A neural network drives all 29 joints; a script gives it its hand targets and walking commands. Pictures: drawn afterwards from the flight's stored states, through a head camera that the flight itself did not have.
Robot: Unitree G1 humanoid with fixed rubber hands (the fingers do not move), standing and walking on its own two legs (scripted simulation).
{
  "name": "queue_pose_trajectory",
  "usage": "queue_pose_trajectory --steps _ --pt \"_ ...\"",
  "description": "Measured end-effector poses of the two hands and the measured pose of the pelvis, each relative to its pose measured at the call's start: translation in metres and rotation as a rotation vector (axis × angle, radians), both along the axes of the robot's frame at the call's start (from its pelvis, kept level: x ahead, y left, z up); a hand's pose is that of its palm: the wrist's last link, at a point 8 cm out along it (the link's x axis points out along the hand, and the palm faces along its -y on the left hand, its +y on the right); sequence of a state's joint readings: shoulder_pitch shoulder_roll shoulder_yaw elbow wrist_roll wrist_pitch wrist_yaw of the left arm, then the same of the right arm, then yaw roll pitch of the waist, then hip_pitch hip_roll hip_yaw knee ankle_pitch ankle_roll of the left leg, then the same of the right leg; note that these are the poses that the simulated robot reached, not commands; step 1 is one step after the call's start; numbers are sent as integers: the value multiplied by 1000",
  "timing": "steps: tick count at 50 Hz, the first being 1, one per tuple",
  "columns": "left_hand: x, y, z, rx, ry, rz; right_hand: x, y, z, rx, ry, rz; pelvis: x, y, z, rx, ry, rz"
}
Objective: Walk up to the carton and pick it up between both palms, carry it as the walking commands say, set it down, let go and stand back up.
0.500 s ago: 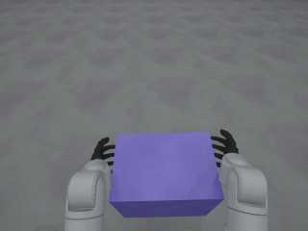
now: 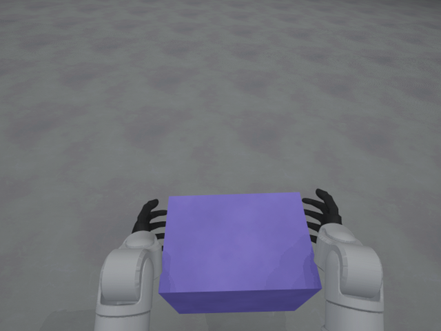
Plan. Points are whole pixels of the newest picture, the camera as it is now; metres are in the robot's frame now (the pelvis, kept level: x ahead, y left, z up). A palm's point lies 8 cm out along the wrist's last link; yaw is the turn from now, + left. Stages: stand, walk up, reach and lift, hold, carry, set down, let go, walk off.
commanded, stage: carry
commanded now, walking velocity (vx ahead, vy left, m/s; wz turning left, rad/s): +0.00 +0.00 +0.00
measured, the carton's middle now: (235, 257) +0.27 -0.01 +0.01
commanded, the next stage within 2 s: none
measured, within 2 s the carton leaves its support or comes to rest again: neither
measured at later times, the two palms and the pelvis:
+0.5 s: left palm (166, 263) +0.22 +0.11 +0.08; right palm (363, 277) +0.21 -0.20 +0.09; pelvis -0.04 -0.02 -0.02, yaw -4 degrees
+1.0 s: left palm (168, 286) +0.20 +0.10 +0.04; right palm (357, 280) +0.21 -0.20 +0.06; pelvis -0.07 -0.05 +0.00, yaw -1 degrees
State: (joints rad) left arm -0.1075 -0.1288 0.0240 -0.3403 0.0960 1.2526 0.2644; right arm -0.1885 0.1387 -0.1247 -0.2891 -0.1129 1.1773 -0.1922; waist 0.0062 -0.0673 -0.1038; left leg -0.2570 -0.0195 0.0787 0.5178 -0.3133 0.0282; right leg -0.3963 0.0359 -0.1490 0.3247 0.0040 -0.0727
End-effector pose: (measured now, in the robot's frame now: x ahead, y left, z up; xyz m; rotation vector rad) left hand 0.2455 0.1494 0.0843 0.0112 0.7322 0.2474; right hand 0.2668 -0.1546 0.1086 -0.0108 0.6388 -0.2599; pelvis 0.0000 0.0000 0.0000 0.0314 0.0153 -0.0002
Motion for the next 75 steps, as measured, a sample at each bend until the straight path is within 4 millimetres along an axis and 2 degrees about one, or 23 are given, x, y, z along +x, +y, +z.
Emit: queue_pose_trajectory --steps 6,17,23,26,30,35,38,44,53,75 --pt "-12 -6 0 7 23 -26 -20 -7 -3 2 22 -23 -9 -1 1 2 -12 -9" --pt "-22 -23 -3 17 33 -65 -44 -24 -11 13 32 -64 -30 -7 -3 15 -28 -57" --pt "-27 -39 -3 44 -19 -91 -56 -40 -18 46 -18 -92 -37 -14 -18 31 -51 -59" --pt "-33 -45 -11 28 30 -103 -67 -46 -22 24 31 -103 -47 -20 -14 15 -47 -97" --pt "-35 -64 -20 37 58 -165 -84 -64 -32 28 50 -154 -57 -25 -14 -25 -27 -95" --pt "-30 -76 -38 67 87 -159 -74 -77 -54 39 79 -134 -64 -40 -18 -24 -11 -75" --pt "-32 -75 -44 53 89 -145 -71 -78 -61 31 88 -101 -68 -46 -13 -28 -1 -57" --pt "-40 -62 -48 30 48 -81 -62 -65 -55 1 51 -36 -72 -50 -7 -28 12 -29" --pt "-50 -39 -47 -1 31 -35 -51 -42 -49 -29 36 27 -70 -42 -1 -40 13 -13" --pt "-28 -9 -53 -22 26 -51 -40 -14 -57 -23 41 14 -52 -8 -3 -45 24 -8"
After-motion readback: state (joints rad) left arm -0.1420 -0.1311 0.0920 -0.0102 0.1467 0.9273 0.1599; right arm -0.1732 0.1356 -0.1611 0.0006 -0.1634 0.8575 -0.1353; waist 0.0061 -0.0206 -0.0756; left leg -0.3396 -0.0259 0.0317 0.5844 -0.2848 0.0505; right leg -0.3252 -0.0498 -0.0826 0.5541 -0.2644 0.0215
